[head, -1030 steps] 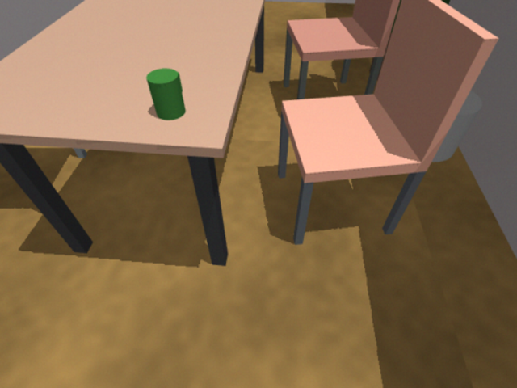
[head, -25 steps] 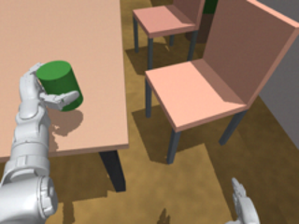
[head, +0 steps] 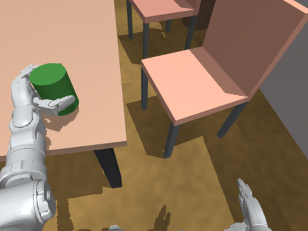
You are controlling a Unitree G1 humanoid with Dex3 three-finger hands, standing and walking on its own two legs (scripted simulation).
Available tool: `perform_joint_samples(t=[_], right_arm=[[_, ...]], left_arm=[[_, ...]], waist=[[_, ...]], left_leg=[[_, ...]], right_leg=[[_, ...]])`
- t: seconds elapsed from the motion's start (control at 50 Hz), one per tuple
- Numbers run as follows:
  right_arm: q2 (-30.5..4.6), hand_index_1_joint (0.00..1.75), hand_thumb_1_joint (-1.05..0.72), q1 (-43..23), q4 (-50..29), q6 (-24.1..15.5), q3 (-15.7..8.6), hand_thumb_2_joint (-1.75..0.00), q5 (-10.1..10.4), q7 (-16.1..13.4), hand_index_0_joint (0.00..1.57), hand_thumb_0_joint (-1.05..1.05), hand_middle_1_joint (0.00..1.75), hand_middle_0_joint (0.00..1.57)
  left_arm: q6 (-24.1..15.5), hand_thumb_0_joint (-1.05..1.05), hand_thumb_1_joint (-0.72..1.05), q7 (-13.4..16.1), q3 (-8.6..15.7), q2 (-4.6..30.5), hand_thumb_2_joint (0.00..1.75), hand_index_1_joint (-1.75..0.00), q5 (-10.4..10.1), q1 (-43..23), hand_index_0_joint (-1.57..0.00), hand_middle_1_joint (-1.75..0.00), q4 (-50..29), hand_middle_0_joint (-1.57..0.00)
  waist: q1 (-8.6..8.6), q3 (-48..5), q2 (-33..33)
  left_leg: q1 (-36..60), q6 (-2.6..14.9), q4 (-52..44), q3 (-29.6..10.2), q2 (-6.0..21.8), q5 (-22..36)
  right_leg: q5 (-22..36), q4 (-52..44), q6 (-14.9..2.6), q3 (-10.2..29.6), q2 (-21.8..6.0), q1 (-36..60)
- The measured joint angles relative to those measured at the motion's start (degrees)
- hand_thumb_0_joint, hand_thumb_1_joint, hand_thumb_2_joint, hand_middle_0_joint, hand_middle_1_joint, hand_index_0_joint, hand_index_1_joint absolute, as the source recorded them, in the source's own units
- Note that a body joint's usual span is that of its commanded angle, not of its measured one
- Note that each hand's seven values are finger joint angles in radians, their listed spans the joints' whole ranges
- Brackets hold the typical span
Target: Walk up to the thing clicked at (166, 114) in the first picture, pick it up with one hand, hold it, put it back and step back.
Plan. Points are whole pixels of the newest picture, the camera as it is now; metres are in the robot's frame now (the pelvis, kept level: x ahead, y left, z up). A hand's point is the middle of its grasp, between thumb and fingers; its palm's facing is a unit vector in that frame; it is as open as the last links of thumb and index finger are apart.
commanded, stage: lower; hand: left
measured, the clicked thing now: (58, 85) +0.48 +0.21 +0.10
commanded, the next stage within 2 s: loosen in 0.50 s
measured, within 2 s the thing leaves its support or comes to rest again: rests again in 0.34 s
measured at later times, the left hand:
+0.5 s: hand (56, 95) +0.48 +0.23 +0.07, palm faces +0.24 -0.97 -0.03, open 11.2 cm
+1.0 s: hand (56, 93) +0.48 +0.23 +0.07, palm faces +0.25 -0.97 -0.01, open 13.6 cm
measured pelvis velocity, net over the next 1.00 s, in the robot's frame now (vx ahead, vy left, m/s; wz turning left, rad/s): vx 0.01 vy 0.00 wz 0.00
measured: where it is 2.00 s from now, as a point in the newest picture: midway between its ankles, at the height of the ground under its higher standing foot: outside the picture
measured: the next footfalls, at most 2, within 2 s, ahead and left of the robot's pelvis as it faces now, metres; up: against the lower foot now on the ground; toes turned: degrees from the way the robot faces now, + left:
none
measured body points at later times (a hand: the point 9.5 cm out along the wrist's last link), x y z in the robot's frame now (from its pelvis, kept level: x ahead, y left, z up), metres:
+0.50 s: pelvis +0.00 +0.01 -0.01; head +0.09 +0.04 +0.43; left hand +0.46 +0.28 +0.07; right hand +0.16 -0.24 -0.06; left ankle +0.06 +0.13 -0.70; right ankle -0.03 -0.16 -0.70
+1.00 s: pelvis +0.01 +0.00 -0.02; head +0.09 +0.02 +0.42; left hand +0.47 +0.28 +0.07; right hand +0.17 -0.25 -0.06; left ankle +0.06 +0.13 -0.70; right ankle -0.02 -0.16 -0.70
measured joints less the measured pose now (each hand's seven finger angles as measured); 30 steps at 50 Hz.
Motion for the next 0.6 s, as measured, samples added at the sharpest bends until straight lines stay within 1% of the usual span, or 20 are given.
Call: perform_joint_samples(t=[0.12, 0.18, 0.24, 0.3, 0.4, 0.46, 0.54, 0.6], right_arm=[[0.3, 0.05, 0.48, -0.1, -2.0, 0.7, 0.1, -0.07, -0.7, 0.3, 0.05, -0.01, 0.05, 0.06], [0.3, 0.05, 0.49, 0.2, -3.4, 0.9, -0.3, -0.07, -0.8, 0.5, 0.05, -0.01, 0.05, 0.06], [0.3, 0.05, 0.49, 0.9, -4.9, 1.2, -0.3, -0.06, -0.7, 0.7, 0.05, -0.01, 0.05, 0.06], [0.5, 0.05, 0.49, 1.8, -6.4, 1.6, 0.2, -0.06, -0.7, 0.9, 0.05, -0.01, 0.05, 0.06], [0.9, 0.05, 0.49, 2.7, -8.5, 2.1, 0.9, -0.06, -1.1, 1.4, 0.05, -0.01, 0.05, 0.06], [0.9, 0.05, 0.49, 3.1, -9.6, 2.5, 0.7, -0.06, -1.1, 1.4, 0.05, -0.01, 0.05, 0.06], [0.6, 0.05, 0.49, 3.5, -10.7, 2.9, 0.4, -0.07, -1.1, 1.6, 0.05, -0.01, 0.05, 0.06], [0.5, 0.05, 0.49, 3.9, -11.8, 3.6, 0.5, -0.06, -1.2, 1.7, 0.05, -0.01, 0.05, 0.06]], left_arm=[[-2.1, -0.02, -0.61, 0.9, 0.2, 0.6, 1.03, -1.11, 0.9, -1.1, -0.71, -1.07, 2.9, -0.71], [-2.8, -0.02, -0.61, 0.7, 0.1, 1.0, 1.03, -1.11, 1.4, -1.1, -0.71, -1.07, 3.4, -0.71], [-3.3, -0.02, -0.61, 0.2, 0.2, 1.0, 1.03, -1.11, 1.2, -0.8, -0.71, -1.07, 2.9, -0.71], [-3.9, -0.02, -0.61, 0.0, 0.1, 0.8, 1.03, -1.11, 0.8, -0.7, -0.71, -1.07, 3.0, -0.71], [-4.6, -0.02, -0.61, 0.4, -0.2, 0.6, 1.02, -1.11, 1.3, -0.1, -0.71, -1.07, 3.0, -0.71], [-5.3, -0.02, -0.61, 0.4, -0.3, 0.5, 1.02, -1.11, 1.5, 0.4, -0.71, -1.07, 1.5, -0.71], [-6.2, -0.02, -0.61, 0.3, -0.4, 0.5, 1.02, -1.11, 1.0, -0.1, -0.71, -1.07, 2.2, -0.71], [-6.5, -0.02, -0.61, 0.2, -0.4, 0.6, 1.02, -1.11, 1.1, 0.0, -0.71, -1.07, 1.9, -0.71]], waist=[[-0.93, -1.3, -0.3], [-1.18, -1.3, -0.2], [-1.21, -1.1, -0.1], [-1.08, -1.2, -0.2], [-1.31, -1.5, -0.3], [-1.3, -1.5, -0.3], [-1.28, -1.5, -0.4], [-1.25, -1.7, -0.3]], left_leg=[[-2.3, 0.12, 2.1, -0.2, 0.1, -0.9], [-3.3, 0.22, 3.0, -0.2, 0.2, -1.3], [-4.2, 0.33, 3.8, -0.2, 0.1, -1.6], [-5.0, 0.42, 4.4, -0.2, 0.1, -2.0], [-6.1, 0.45, 5.6, -0.3, 0.1, -2.7], [-6.6, 0.47, 6.2, -0.4, 0.1, -3.0], [-7.2, 0.47, 6.9, -0.6, 0.0, -3.3], [-7.7, 0.42, 7.2, -0.6, 0.0, -3.5]], right_leg=[[-0.7, 1.6, 0.12, -0.1, 0.2, -2.0], [-1.0, 2.3, 0.23, 0.0, 0.2, -3.0], [-1.3, 2.9, 0.35, 0.0, 0.2, -3.7], [-1.6, 3.4, 0.45, 0.0, 0.2, -4.4], [-2.2, 4.4, 0.49, -0.1, 0.2, -5.4], [-2.5, 5.0, 0.52, -0.1, 0.2, -5.8], [-2.9, 5.5, 0.52, -0.3, 0.1, -6.2], [-3.2, 5.9, 0.47, -0.3, 0.2, -6.7]])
